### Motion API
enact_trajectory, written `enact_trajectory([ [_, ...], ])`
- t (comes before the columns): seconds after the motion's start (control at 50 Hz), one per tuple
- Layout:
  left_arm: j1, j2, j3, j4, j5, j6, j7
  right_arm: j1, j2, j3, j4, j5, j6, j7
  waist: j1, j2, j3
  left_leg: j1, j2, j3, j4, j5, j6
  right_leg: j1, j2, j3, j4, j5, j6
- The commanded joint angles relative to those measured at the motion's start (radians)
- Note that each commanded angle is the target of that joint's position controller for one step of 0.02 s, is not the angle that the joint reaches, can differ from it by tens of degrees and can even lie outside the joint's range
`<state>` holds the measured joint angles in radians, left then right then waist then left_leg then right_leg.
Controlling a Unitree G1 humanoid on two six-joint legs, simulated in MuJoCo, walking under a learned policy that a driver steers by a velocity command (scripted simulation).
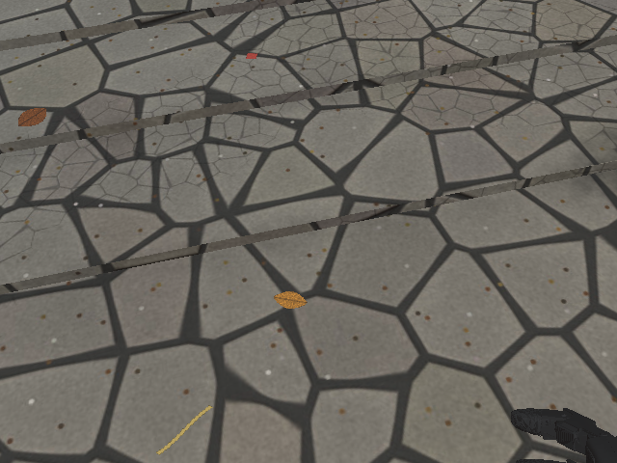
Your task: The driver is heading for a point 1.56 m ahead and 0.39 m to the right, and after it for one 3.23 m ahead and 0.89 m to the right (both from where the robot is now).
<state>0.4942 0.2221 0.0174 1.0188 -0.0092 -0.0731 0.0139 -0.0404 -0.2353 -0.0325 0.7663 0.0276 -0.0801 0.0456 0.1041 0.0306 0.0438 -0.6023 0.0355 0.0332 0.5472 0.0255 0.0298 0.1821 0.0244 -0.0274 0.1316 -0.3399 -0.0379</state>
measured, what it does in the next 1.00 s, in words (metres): walks ahead: left foot, then right foot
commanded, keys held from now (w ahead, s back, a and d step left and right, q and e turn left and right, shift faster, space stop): w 1.00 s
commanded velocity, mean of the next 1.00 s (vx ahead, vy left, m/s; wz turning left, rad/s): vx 0.49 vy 0.00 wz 0.00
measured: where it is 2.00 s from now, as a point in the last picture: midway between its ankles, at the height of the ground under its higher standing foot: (375, 252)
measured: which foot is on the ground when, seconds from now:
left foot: up 0.00-0.06, down 0.08-0.60, up 0.62-1.00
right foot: down 0.00-0.10, up 0.12-0.58, down 0.60-1.00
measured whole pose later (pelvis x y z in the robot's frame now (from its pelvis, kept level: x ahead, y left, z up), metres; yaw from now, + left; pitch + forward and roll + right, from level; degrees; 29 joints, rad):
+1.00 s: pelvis +0.57 -0.04 +0.01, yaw +0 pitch +1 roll -2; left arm 0.36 0.26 0.05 0.94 -0.01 -0.09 -0.01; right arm 0.05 -0.27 -0.04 0.87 0.01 -0.07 0.01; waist 0.07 0.04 0.01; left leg -0.64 0.11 -0.03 0.61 0.06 0.00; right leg 0.01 0.06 -0.06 0.18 -0.21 -0.05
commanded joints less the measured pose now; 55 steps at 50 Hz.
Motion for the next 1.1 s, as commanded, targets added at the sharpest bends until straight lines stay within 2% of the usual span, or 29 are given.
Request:
enact_trajectory([
  [0.02,0.001,0.199,0.048,-0.033,-0.003,0.001,0.008,-0.078,-0.111,-0.029,-0.086,0.000,-0.024,0.008,-0.085,-0.142,0.049,0.080,-0.038,0.013,-0.036,-0.040,0.048,-0.051,-0.283,0.076,0.084,0.795,-0.107],
  [0.04,-0.011,0.211,0.054,-0.037,0.001,0.009,0.009,0.001,-0.140,-0.043,-0.065,-0.001,-0.022,0.003,-0.131,-0.163,-0.018,0.186,-0.068,0.032,-0.026,-0.073,0.069,-0.032,-0.281,0.066,0.186,0.981,-0.096],
  [0.06,-0.028,0.207,0.053,-0.044,0.008,0.020,0.009,0.166,-0.178,-0.066,-0.014,0.002,-0.018,-0.006,-0.214,-0.161,-0.118,0.389,-0.094,0.051,-0.042,-0.063,0.100,-0.069,-0.246,0.038,0.373,1.083,-0.073],
  [0.08,-0.038,0.190,0.043,-0.063,0.017,0.022,0.009,0.353,-0.219,-0.083,0.035,-0.005,-0.011,-0.019,-0.289,-0.133,-0.239,0.710,0.012,-0.066,-0.001,-0.077,0.151,-0.281,-0.216,0.037,0.625,0.903,-0.049],
  [0.1,0.096,0.039,0.001,-0.081,0.020,0.005,-0.008,0.477,-0.308,-0.103,0.067,-0.027,-0.008,-0.022,-0.225,0.131,-0.421,1.104,0.301,-0.572,-0.056,-0.307,0.335,-0.692,-0.022,0.028,1.056,0.230,0.019],
  [0.12,0.064,0.080,0.008,-0.063,-0.006,-0.027,-0.016,0.460,-0.219,-0.077,0.078,-0.020,-0.006,-0.020,-0.240,0.152,-0.454,1.069,0.355,-0.825,-0.246,-0.441,0.352,-0.811,0.027,0.173,1.214,-0.216,0.004],
  [0.14,-0.062,0.168,0.036,-0.114,-0.040,-0.046,-0.020,0.351,-0.173,-0.060,0.070,-0.011,-0.009,-0.021,-0.216,0.128,-0.236,0.894,0.311,-0.670,-0.286,-0.461,0.287,-0.904,-0.038,0.162,1.256,-0.164,-0.014],
  [0.16,-0.135,0.179,0.038,-0.136,-0.046,-0.056,-0.016,0.261,-0.144,-0.050,0.056,-0.012,-0.014,-0.020,-0.179,0.047,-0.129,0.716,0.275,-0.525,-0.320,-0.375,0.253,-0.883,-0.094,0.134,1.210,-0.064,-0.023],
  [0.18,-0.162,0.170,0.044,-0.138,-0.033,-0.053,-0.008,0.206,-0.115,-0.041,0.052,-0.020,-0.021,-0.015,-0.142,-0.004,-0.065,0.574,0.233,-0.416,-0.351,-0.264,0.230,-0.842,-0.132,0.115,1.144,0.001,-0.017],
  [0.2,-0.138,0.153,0.049,-0.132,-0.021,-0.041,-0.003,0.178,-0.094,-0.035,0.054,-0.032,-0.028,-0.012,-0.101,0.018,-0.051,0.480,0.193,-0.333,-0.380,-0.197,0.211,-0.768,-0.164,0.121,1.096,0.045,-0.012],
  [0.24,-0.102,0.104,0.043,-0.127,-0.011,-0.016,-0.002,0.178,-0.096,-0.034,0.072,-0.029,-0.035,-0.008,-0.068,0.038,-0.040,0.379,0.167,-0.259,-0.425,-0.150,0.220,-0.705,-0.182,0.108,1.044,0.060,0.006],
  [0.3,-0.204,0.112,0.045,-0.179,0.003,-0.002,0.004,0.225,-0.141,-0.041,0.105,-0.028,-0.043,-0.022,-0.074,0.025,0.015,0.333,0.160,-0.194,-0.470,-0.107,0.236,-0.785,-0.201,0.091,0.905,0.162,0.044],
  [0.4,-0.413,0.088,0.030,-0.239,0.003,-0.019,-0.012,0.325,-0.186,-0.046,0.140,-0.015,-0.030,-0.046,-0.147,0.002,0.030,0.389,0.119,-0.099,-0.464,-0.056,0.186,-0.764,-0.148,0.035,0.536,0.444,0.057],
  [0.48,-0.518,0.104,0.026,-0.284,-0.009,-0.024,-0.034,0.409,-0.199,-0.049,0.181,-0.002,-0.011,-0.049,-0.178,0.005,0.041,0.548,0.180,-0.117,-0.406,-0.060,0.173,-0.794,-0.127,0.048,0.420,0.419,0.037],
  [0.54,-0.501,0.141,0.036,-0.300,-0.010,-0.031,-0.049,0.409,-0.215,-0.056,0.189,-0.004,0.011,-0.053,-0.142,0.026,0.015,0.652,0.225,-0.135,-0.318,0.053,0.144,-0.750,-0.106,0.044,0.379,0.294,-0.005],
  [0.56,-0.437,0.161,0.046,-0.286,-0.009,-0.033,-0.050,0.390,-0.221,-0.057,0.184,-0.006,0.018,-0.053,-0.100,0.037,-0.024,0.659,0.213,-0.119,-0.237,0.197,0.129,-0.654,-0.079,0.018,0.361,0.265,-0.024],
  [0.58,-0.291,0.201,0.070,-0.242,-0.008,-0.033,-0.046,0.381,-0.204,-0.050,0.180,-0.012,0.025,-0.053,-0.029,0.025,-0.113,0.627,0.160,-0.079,-0.061,0.326,0.105,-0.459,-0.047,-0.009,0.346,0.265,-0.053],
  [0.6,-0.103,0.273,0.094,-0.200,0.001,-0.030,-0.037,0.393,-0.163,-0.030,0.156,-0.030,0.026,-0.054,0.034,-0.056,-0.269,0.461,0.100,-0.029,0.231,0.173,0.071,-0.160,-0.175,0.127,0.382,0.289,-0.111],
  [0.62,-0.025,0.366,0.116,-0.170,0.009,-0.023,-0.040,0.523,-0.026,0.010,0.148,-0.029,0.003,-0.042,-0.023,-0.333,-0.394,0.040,-0.090,0.000,0.600,-0.374,-0.002,0.198,-0.402,0.609,0.277,0.081,-0.277],
  [0.64,-0.027,0.257,0.087,-0.178,0.004,-0.023,-0.043,0.484,-0.115,-0.007,0.165,-0.009,-0.021,-0.038,0.007,-0.266,-0.405,-0.083,-0.074,-0.148,0.736,-0.594,0.010,0.208,-0.413,0.759,0.167,-0.030,-0.275],
  [0.66,-0.116,0.213,0.071,-0.195,0.005,-0.027,-0.041,0.388,-0.188,-0.026,0.137,0.019,-0.037,-0.033,-0.004,-0.202,-0.251,-0.156,-0.020,-0.148,0.771,-0.524,0.030,0.089,-0.383,0.612,0.156,0.000,-0.226],
  [0.68,-0.196,0.192,0.063,-0.215,0.009,-0.028,-0.039,0.328,-0.185,-0.025,0.124,0.019,-0.043,-0.038,-0.031,-0.126,-0.172,-0.134,0.035,-0.119,0.736,-0.430,0.033,-0.047,-0.345,0.484,0.140,0.113,-0.205],
  [0.7,-0.247,0.166,0.056,-0.220,0.013,-0.030,-0.041,0.297,-0.175,-0.029,0.121,0.002,-0.040,-0.044,-0.055,-0.084,-0.108,-0.101,0.068,-0.108,0.669,-0.369,0.027,-0.165,-0.309,0.393,0.111,0.220,-0.194],
  [0.74,-0.274,0.141,0.049,-0.216,0.021,-0.037,-0.046,0.323,-0.141,-0.030,0.129,-0.009,-0.017,-0.045,-0.103,-0.105,-0.088,0.002,0.101,-0.111,0.594,-0.303,0.016,-0.276,-0.264,0.298,0.054,0.307,-0.182],
  [0.78,-0.257,0.156,0.053,-0.200,0.013,-0.044,-0.045,0.324,-0.110,-0.025,0.129,-0.014,0.002,-0.048,-0.118,-0.096,-0.068,0.004,0.109,-0.098,0.534,-0.273,-0.001,-0.314,-0.255,0.238,0.017,0.371,-0.196],
  [0.84,-0.216,0.184,0.062,-0.175,0.010,-0.040,-0.031,0.223,-0.108,-0.025,0.093,-0.026,0.009,-0.049,-0.102,-0.077,-0.026,-0.078,0.113,-0.091,0.376,-0.145,-0.030,-0.301,-0.249,0.181,-0.020,0.405,-0.200],
  [0.94,-0.150,0.200,0.065,-0.136,0.000,-0.028,-0.014,0.055,-0.085,-0.014,0.049,-0.019,-0.005,-0.035,-0.050,-0.086,0.014,-0.022,0.067,-0.044,0.084,0.074,-0.036,-0.294,-0.205,0.084,-0.040,0.354,-0.159],
  [1.04,-0.085,0.208,0.072,-0.086,-0.010,-0.005,-0.008,-0.058,-0.104,-0.014,0.000,-0.010,-0.019,-0.012,-0.033,-0.088,0.044,-0.041,0.047,-0.058,-0.031,0.010,-0.001,-0.143,-0.274,0.107,0.027,0.403,-0.149],
  [1.1,-0.117,0.230,0.080,-0.090,-0.013,0.011,-0.002,0.043,-0.151,-0.035,0.017,-0.013,-0.033,-0.008,-0.109,-0.116,-0.015,0.133,0.001,-0.037,-0.075,-0.087,0.028,-0.113,-0.280,0.136,0.156,0.613,-0.125],
])
Keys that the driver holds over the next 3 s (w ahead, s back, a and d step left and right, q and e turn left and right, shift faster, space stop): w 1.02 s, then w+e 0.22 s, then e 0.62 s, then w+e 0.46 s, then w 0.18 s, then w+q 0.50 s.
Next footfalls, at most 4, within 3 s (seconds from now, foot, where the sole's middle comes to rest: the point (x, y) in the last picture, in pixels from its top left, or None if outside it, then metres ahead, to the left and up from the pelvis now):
0.08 left None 0.24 0.12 -0.77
0.60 right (426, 433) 0.53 -0.13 -0.77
1.14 left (325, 304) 0.83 0.11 -0.77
1.60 right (427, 261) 0.98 -0.14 -0.77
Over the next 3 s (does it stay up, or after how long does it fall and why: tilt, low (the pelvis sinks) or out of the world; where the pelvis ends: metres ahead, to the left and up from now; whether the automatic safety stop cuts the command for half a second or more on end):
stays up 1.21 -0.28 0.04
